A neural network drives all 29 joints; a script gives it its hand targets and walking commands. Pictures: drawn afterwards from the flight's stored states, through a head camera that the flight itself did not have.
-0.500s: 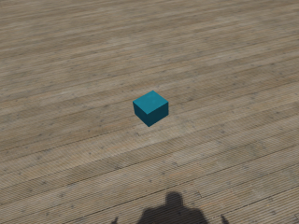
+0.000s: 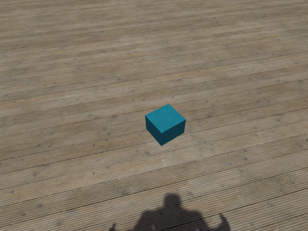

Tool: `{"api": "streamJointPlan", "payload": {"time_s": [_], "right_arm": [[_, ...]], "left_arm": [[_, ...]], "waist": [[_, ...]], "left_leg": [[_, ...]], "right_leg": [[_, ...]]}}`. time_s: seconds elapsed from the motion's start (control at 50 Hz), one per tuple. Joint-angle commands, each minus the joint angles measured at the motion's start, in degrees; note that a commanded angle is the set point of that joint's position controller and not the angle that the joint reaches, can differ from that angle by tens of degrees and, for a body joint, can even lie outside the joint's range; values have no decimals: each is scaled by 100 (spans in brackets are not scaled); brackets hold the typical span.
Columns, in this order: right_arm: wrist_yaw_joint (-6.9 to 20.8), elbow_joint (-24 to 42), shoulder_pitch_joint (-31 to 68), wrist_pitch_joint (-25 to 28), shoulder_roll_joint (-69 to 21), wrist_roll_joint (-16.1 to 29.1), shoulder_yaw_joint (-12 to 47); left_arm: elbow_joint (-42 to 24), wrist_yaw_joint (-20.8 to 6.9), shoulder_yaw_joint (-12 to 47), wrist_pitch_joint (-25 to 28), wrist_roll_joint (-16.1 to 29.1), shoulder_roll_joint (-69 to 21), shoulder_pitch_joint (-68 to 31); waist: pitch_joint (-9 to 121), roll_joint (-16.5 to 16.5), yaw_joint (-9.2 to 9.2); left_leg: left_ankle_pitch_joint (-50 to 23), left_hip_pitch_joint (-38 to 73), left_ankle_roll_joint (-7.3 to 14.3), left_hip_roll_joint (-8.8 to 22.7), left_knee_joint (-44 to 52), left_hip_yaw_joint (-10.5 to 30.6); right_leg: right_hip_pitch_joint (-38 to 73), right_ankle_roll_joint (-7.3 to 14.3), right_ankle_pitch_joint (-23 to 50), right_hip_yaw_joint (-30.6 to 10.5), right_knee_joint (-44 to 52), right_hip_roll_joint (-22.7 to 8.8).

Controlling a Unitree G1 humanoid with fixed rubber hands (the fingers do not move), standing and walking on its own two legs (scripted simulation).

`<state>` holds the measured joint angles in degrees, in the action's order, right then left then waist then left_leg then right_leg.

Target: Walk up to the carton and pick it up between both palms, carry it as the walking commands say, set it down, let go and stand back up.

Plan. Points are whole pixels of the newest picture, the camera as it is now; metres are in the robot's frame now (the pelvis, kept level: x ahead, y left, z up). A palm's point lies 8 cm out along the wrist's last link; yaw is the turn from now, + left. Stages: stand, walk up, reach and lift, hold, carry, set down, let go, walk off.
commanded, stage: walk up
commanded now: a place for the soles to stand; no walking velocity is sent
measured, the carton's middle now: (165, 124) +1.06 -0.03 -0.67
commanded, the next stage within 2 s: none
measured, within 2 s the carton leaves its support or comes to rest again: neither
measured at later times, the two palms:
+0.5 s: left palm (44, 211) +0.22 +0.36 -0.11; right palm (272, 201) +0.25 -0.31 -0.09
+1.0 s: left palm (65, 158) +0.40 +0.36 -0.11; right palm (253, 155) +0.41 -0.31 -0.10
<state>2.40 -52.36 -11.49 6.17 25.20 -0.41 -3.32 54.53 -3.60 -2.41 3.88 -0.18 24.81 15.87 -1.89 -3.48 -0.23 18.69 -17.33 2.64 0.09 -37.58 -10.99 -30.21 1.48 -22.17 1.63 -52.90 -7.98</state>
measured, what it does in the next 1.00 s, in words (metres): walks ahead: right foot, then left foot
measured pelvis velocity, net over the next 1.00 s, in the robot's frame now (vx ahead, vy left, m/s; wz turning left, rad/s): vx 0.35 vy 0.02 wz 0.00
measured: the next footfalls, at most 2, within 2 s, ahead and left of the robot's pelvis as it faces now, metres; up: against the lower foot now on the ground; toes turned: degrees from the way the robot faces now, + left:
right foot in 0.08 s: +0.18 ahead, -0.13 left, +0.00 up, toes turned -8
left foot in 0.36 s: +0.26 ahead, +0.14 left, +0.00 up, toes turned +9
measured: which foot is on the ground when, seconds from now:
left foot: down 0.00-0.12, up 0.14-0.34, down 0.36-0.68, up 0.70-0.88, down 0.90-1.00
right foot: up 0.00-0.06, down 0.08-0.38, up 0.40-0.62, down 0.64-0.90, up 0.92-1.00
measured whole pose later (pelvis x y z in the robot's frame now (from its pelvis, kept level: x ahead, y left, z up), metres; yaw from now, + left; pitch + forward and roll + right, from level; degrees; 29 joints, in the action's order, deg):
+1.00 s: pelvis +0.35 +0.02 -0.01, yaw +0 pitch -2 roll +2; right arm 1.1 -53.5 -14.8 6.9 24.9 -0.8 -3.5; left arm 54.5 -2.5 -3.7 0.9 -0.5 26.6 14.2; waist -2.9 -2.9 0.0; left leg 20.8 -23.0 1.3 1.9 -45.7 -7.4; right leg -28.2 1.7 -28.1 -1.1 -64.3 -4.7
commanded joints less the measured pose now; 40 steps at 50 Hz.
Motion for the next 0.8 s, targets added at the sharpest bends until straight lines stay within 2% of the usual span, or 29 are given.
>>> {"api": "streamJointPlan", "payload": {"time_s": [0.0,0.02,0.06,0.08,0.1,0.12,0.16,0.18,0.22,0.24,0.3,0.32,0.34,0.36,0.38,0.4,0.42,0.46,0.48,0.54,0.6,0.62,0.64,0.66,0.68,0.7,0.72,0.74,0.78], "right_arm": [[-72,331,58,57,1656,10,-436],[-27,401,235,16,1641,33,-450],[-2,512,406,-32,1371,19,-304],[24,658,520,-22,1043,30,-187],[-27,677,387,-11,879,32,-125],[-86,567,556,-54,1378,-16,-210],[-57,432,358,20,1418,36,-272],[-25,335,209,53,1363,70,-298],[42,225,19,77,1314,68,-292],[42,166,-16,64,1180,53,-268],[62,-18,-469,70,1113,68,-321],[49,-187,-947,75,1209,52,-369],[-18,-259,-1410,68,1555,57,-549],[-109,-222,-1778,112,2197,-12,-706],[-165,-61,-1322,102,2351,-4,-689],[-219,8,-1090,137,2206,48,-652],[-240,-45,-945,167,2025,66,-575],[-236,55,-659,159,1705,24,-476],[-211,66,-520,141,1743,32,-474],[-120,186,-370,122,1776,-27,-479],[-101,290,48,30,1660,-29,-418],[-85,301,81,-6,1444,2,-328],[-80,445,121,-3,982,25,-156],[-99,595,83,17,831,93,-74],[-190,486,394,-40,1318,21,-184],[-169,402,329,-27,1414,75,-189],[-142,329,193,21,1326,139,-198],[-138,214,-41,35,1318,131,-231],[-19,87,-251,21,1327,100,-233]], "left_arm": [[-465,-24,-384,196,1,1217,-25],[-378,-33,-500,227,-29,1276,128],[-221,-3,-656,218,-63,1595,655],[-78,62,-807,247,-83,1992,1265],[-165,108,-868,295,-77,2391,1420],[-400,132,-787,280,-23,2196,999],[-528,209,-663,253,53,1799,372],[-568,222,-664,247,-19,1874,102],[-560,199,-662,244,24,1919,220],[-593,166,-628,233,-50,1891,-24],[-704,96,-557,131,-32,1746,-510],[-761,86,-451,66,-28,1453,-629],[-844,77,-346,29,-32,1206,-573],[-940,78,-266,3,40,916,-823],[-994,164,-320,-54,26,1365,-977],[-952,173,-336,-34,44,1438,-944],[-779,170,-315,3,-6,1428,-810],[-521,143,-357,58,-67,1445,-330],[-432,104,-401,89,-24,1410,-165],[-452,-24,-437,92,-10,1226,-354],[-231,11,-494,154,-43,1129,217],[-128,36,-601,177,-59,1320,624],[-69,112,-750,228,-97,1684,1042],[-247,163,-872,249,-107,2278,1155],[-338,178,-808,218,-75,2165,776],[-432,211,-701,204,66,1910,596],[-505,259,-665,170,90,1831,382],[-511,248,-658,144,27,1853,102],[-597,175,-647,100,-53,1918,-92]], "waist": [[125,1117,122],[220,950,-60],[141,300,-469],[137,-864,-798],[255,-1936,-874],[44,-1125,-762],[-45,-193,-430],[-94,-115,-250],[271,-262,-283],[393,-781,-243],[391,-594,95],[373,-39,362],[631,973,648],[535,2544,974],[90,1321,938],[-137,522,685],[-289,309,503],[-13,594,321],[-81,1157,227],[-43,1553,332],[337,1020,-167],[621,370,-360],[451,-702,-620],[439,-1858,-758],[85,-764,-641],[25,-86,-542],[-19,-11,-411],[-54,-266,-220],[14,-814,-209]], "left_leg": [[253,-127,1014,1798,1758,1598],[1162,-623,886,1772,1636,1591],[2115,-1740,404,1168,672,1003],[1982,-2867,63,485,-1016,349],[1449,-3637,-94,49,-2715,437],[1067,-3621,-101,540,-3016,1097],[512,-3111,-158,719,-2537,1304],[597,-2639,-156,787,-2082,1297],[689,-1818,-164,677,-1356,1030],[829,-1469,-126,532,-1123,864],[-361,70,-87,186,-24,384],[-227,978,-56,6,-5,311],[966,1800,130,355,552,1159],[3365,2206,663,1955,2313,4358],[3517,1629,1322,2769,2790,5457],[2790,1469,1438,2700,2524,5058],[1884,1213,1276,2603,2311,4376],[498,977,1183,2395,1923,3151],[10,580,1114,2149,1829,2467],[-27,45,1050,1936,1841,1849],[297,-480,657,1569,888,1228],[925,-1072,427,1166,115,938],[1017,-2410,101,636,-1363,588],[1444,-3390,-110,-1,-2775,424],[1336,-3395,-45,565,-3053,1342],[842,-3211,-102,613,-2880,1455],[795,-2955,-125,588,-2590,1283],[858,-2321,-156,749,-1949,1237],[999,-1455,-144,565,-1391,882]], "right_leg": [[548,48,554,254,1269,90],[1201,112,955,390,1414,168],[2469,307,246,329,1838,353],[3221,629,-1589,-1067,2904,-341],[3496,1463,-2824,-3861,4300,-1801],[3274,1763,-2274,-3775,4078,-1997],[2543,1513,-1494,-2565,3836,-1731],[2045,1411,-862,-2072,3682,-1645],[1914,1349,327,-1246,3222,-1449],[1719,1311,437,-986,3138,-1369],[548,857,-991,-410,2705,-907],[-226,693,-1542,-148,2239,-639],[-875,414,-1905,271,900,-218],[-2110,60,-1485,564,-1295,562],[-2241,-58,-983,-541,-1634,267],[-2221,42,-451,-851,-1736,119],[-2080,20,-267,-764,-1489,-18],[-1509,21,-166,-638,-859,-219],[-1030,-32,-220,-392,-464,-172],[-99,-23,-6,41,573,43],[1535,170,636,521,1904,469],[2380,199,517,423,2062,531],[3262,588,-1086,-1092,2782,-294],[3609,1441,-2032,-3847,4111,-1712],[3128,1843,-1285,-4063,3771,-2116],[3031,1580,-1031,-3117,3633,-1727],[2686,1505,-418,-2638,3477,-1623],[2118,1385,-339,-2037,3338,-1488],[1300,1301,-557,-1382,3247,-1291]]}}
